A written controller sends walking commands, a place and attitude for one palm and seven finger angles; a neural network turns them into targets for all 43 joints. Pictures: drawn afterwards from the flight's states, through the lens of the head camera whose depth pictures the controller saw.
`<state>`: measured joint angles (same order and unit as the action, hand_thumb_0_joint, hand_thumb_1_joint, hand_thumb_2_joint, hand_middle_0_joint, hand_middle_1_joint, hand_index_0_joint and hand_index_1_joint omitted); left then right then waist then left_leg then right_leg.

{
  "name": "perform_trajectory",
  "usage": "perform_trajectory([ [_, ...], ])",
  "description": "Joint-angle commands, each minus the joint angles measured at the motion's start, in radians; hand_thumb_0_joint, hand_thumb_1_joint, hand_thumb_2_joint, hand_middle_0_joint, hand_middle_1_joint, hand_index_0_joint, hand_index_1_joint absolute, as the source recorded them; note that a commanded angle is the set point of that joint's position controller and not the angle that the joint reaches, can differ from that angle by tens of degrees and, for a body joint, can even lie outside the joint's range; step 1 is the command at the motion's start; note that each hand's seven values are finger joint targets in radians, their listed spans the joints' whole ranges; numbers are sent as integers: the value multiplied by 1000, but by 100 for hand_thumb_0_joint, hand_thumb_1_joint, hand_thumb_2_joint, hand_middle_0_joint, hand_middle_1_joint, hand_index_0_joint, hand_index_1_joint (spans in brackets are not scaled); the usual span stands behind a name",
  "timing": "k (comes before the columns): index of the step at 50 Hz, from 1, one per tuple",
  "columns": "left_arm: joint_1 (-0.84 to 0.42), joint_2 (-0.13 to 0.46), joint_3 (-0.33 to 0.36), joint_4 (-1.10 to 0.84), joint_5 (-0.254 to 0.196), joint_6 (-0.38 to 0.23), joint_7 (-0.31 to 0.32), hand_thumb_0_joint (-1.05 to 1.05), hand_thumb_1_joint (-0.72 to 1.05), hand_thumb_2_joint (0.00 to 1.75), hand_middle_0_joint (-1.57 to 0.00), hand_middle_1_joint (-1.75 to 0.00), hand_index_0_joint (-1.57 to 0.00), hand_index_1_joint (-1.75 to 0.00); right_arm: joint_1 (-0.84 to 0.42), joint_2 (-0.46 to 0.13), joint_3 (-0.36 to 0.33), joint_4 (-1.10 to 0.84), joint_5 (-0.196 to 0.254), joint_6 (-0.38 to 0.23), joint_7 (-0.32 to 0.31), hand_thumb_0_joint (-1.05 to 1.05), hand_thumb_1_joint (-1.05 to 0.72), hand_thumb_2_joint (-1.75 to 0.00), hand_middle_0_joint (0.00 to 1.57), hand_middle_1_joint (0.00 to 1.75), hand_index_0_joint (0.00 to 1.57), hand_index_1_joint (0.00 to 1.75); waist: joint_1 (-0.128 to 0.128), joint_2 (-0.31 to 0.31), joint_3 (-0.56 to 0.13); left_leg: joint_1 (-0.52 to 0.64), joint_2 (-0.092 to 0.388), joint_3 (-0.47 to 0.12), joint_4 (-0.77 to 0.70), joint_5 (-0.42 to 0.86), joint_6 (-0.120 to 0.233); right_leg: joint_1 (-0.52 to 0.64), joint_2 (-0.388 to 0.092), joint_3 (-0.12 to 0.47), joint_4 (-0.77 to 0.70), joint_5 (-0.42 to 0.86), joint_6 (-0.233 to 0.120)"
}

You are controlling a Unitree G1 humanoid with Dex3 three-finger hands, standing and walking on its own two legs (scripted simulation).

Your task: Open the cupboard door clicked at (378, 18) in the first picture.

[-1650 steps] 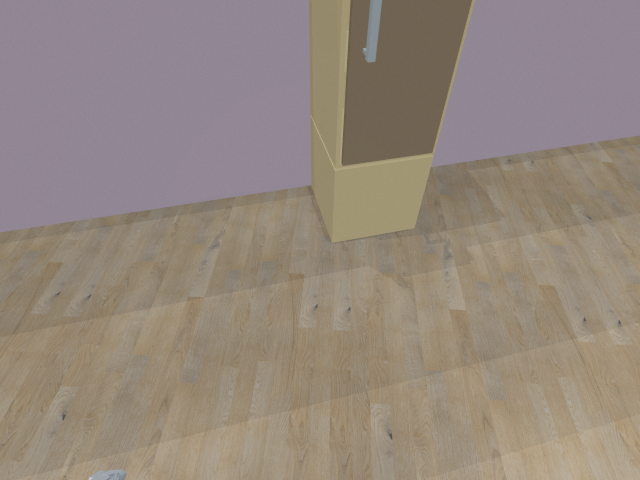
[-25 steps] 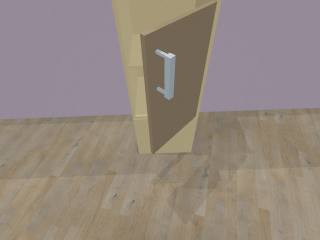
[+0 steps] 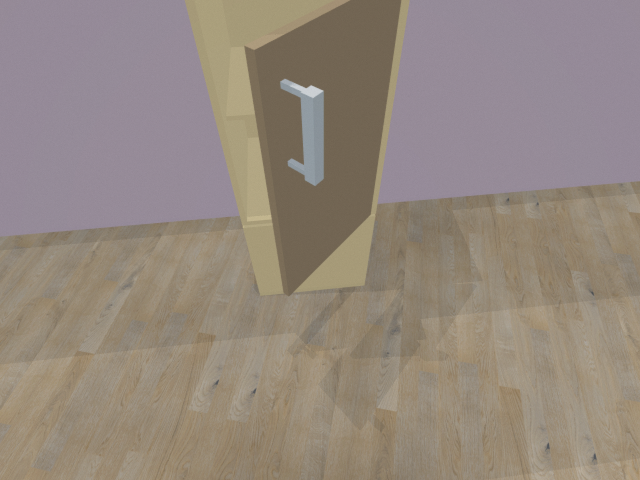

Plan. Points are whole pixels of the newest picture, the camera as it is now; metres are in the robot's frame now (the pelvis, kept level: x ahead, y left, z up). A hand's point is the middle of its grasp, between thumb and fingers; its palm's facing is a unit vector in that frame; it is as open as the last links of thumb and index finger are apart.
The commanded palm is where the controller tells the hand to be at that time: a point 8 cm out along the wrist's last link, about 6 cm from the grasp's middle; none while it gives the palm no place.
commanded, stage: walk to a spot facing it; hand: left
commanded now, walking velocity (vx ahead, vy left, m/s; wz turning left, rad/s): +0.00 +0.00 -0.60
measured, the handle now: (302, 134) +0.56 +0.06 +0.11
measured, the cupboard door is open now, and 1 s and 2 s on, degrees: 44 44 44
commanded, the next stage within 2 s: none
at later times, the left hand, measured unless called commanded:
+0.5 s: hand out of the picture +0.12 +0.16 -0.16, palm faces -0.22 -0.93 -0.28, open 7.4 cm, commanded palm none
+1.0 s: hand (279, 402) +0.25 +0.09 -0.17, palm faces -0.56 -0.77 -0.29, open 7.4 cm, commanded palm none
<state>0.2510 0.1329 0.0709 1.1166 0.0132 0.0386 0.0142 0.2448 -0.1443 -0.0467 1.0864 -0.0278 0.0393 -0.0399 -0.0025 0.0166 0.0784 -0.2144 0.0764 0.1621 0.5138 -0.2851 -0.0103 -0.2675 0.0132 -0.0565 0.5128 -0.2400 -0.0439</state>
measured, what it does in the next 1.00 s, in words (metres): steps on the spot, turning right: left foot, then right foot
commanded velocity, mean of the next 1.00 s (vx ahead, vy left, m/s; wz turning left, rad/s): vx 0.00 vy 0.00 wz -0.60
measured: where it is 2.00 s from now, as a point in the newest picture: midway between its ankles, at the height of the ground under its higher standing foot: outside the picture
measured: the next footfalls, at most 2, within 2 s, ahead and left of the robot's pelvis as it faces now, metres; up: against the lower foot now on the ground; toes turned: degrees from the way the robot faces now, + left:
left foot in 0.64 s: +0.11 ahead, +0.11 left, +0.00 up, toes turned -23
right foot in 0.92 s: +0.01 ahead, -0.16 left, +0.00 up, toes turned -35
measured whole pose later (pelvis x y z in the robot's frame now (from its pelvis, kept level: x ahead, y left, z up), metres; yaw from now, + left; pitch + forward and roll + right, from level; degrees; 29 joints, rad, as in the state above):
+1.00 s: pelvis +0.04 -0.03 -0.01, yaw -36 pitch +1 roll -1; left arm 0.13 0.26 0.07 0.88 0.02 0.03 -0.01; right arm 0.21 -0.27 -0.06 0.91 -0.02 0.07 -0.02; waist -0.01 0.03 0.15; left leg -0.39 0.11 0.04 0.99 -0.55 -0.06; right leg -0.35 0.01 0.00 0.65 -0.32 -0.01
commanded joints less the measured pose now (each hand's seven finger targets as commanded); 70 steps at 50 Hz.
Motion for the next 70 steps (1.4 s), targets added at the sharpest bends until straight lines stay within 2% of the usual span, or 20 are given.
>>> perform_trajectory([
  [1,-32,127,39,-117,8,-6,-5,0,90,90,-20,-30,-20,-30,71,-155,-37,-66,-3,-19,-17,0,-90,-90,20,30,20,30,-21,132,-23,55,212,-198,-197,-23,88,-157,-37,80,79,40,1],
  [4,-68,111,44,-161,11,5,-20,0,90,90,-20,-30,-20,-30,42,-200,-44,-103,-14,-32,-19,0,-90,-90,20,30,20,30,-13,176,-27,49,363,-266,-272,132,199,-229,-40,60,470,-270,23],
  [9,-5,119,42,-172,6,-11,-27,0,90,90,-20,-30,-20,-30,-20,-226,-51,-143,-14,-28,-8,0,-90,-90,20,30,20,30,30,95,-67,59,267,-41,-39,342,93,-32,-36,-8,127,-99,30],
  [10,43,154,50,-165,9,-17,-23,0,90,90,-20,-30,-20,-30,-40,-223,-55,-161,-4,-22,-3,0,-90,-90,20,30,20,30,56,-13,-70,-6,206,-2,72,230,45,50,-44,34,-29,94,20],
  [11,59,262,70,-165,20,-26,-8,0,90,90,-20,-30,-20,-30,-53,-167,-51,-195,10,-14,2,0,-90,-90,20,30,20,30,63,-281,-66,-208,58,72,278,-84,-22,155,-255,375,-170,295,-60],
  [13,83,308,75,-171,7,-25,10,0,90,90,-20,-30,-20,-30,-157,-147,-43,-240,11,0,11,0,-90,-90,20,30,20,30,88,-210,-23,-355,-13,-135,598,-326,-22,120,-337,554,-204,359,-197],
  [18,-13,263,62,-216,11,-30,22,0,90,90,-20,-30,-20,-30,-152,-131,-31,-241,17,-5,9,0,-90,-90,20,30,20,30,30,-122,-151,-297,-19,-156,525,-189,-46,204,-224,412,-97,560,-165],
  [26,-2,285,70,-240,15,-20,14,0,90,90,-20,-30,-20,-30,-183,-142,-30,-285,29,-17,2,0,-90,-90,20,30,20,30,37,-158,-146,-212,-69,-172,272,-162,-39,205,-187,495,-80,594,-153],
  [29,-74,270,63,-261,6,-13,9,0,90,90,-20,-30,-20,-30,-72,-159,-30,-258,30,-29,-8,0,-90,-90,20,30,20,30,-34,-114,-152,42,-60,-182,-33,24,-25,26,-131,477,-15,465,-76],
  [31,-50,175,41,-302,-9,-12,-11,0,90,90,-20,-30,-20,-30,-17,-317,-58,-264,2,-46,-14,0,-90,-90,20,30,20,30,-37,317,-168,276,356,-579,-232,251,141,-313,86,199,313,-300,50],
  [32,-81,209,44,-323,1,-18,-20,0,90,90,-20,-30,-20,-30,-15,-328,-56,-281,-4,-37,-19,0,-90,-90,20,30,20,30,-46,219,-124,145,443,-609,-223,294,234,-313,36,137,517,-407,74],
  [37,-126,172,35,-316,5,-5,-47,0,90,90,-20,-30,-20,-30,-47,-238,-34,-290,-14,-44,-14,0,-90,-90,20,30,20,30,-8,196,-92,140,230,-219,-99,641,141,-299,-31,57,553,-279,97],
  [43,-87,179,27,-302,1,-13,-54,0,90,90,-20,-30,-20,-30,-2,-285,-52,-265,-4,-31,1,0,-90,-90,20,30,20,30,2,205,-119,73,221,-100,7,519,64,0,7,-51,102,-76,49],
  [44,-21,210,35,-284,3,-19,-50,0,90,90,-20,-30,-20,-30,-20,-279,-52,-275,2,-28,6,0,-90,-90,20,30,20,30,41,136,-128,-11,192,-73,114,422,27,141,-8,-29,-28,64,31],
  [46,100,404,71,-245,6,-33,-16,0,90,90,-20,-30,-20,-30,-95,-185,-29,-342,25,-19,15,0,-90,-90,20,30,20,30,112,-339,-163,-372,-11,-40,543,-396,-64,313,-430,516,-171,563,-181],
  [57,-152,298,43,-298,7,-7,-5,0,90,90,-20,-30,-20,-30,68,-168,-26,-232,24,-30,8,0,-90,-90,20,30,20,30,-55,-159,-120,23,-48,-110,25,11,-44,-72,-155,371,-39,232,-66],
  [59,-126,180,22,-339,-11,4,-21,0,90,90,-20,-30,-20,-30,117,-339,-56,-235,-6,-50,-3,0,-90,-90,20,30,20,30,-61,324,-131,164,353,-562,-258,29,119,-334,68,128,322,-278,59],
  [60,-155,217,23,-356,0,-9,-28,0,90,90,-20,-30,-20,-30,118,-347,-54,-253,-5,-51,-10,0,-90,-90,20,30,20,30,-63,222,-127,78,446,-613,-256,101,200,-299,11,115,506,-375,70],
  [66,-183,153,19,-323,4,0,-54,0,90,90,-20,-30,-20,-30,58,-253,-35,-249,-12,-54,-8,0,-90,-90,20,30,20,30,-29,196,-111,137,240,-149,-111,609,112,-243,-39,8,469,-252,92],
  [70,-196,149,15,-333,7,-9,-63,0,90,90,-20,-30,-20,-30,90,-275,-45,-231,-13,-45,9,0,-90,-90,20,30,20,30,-51,212,-104,91,276,-115,-152,163,93,-118,-24,-55,216,-255,67],
])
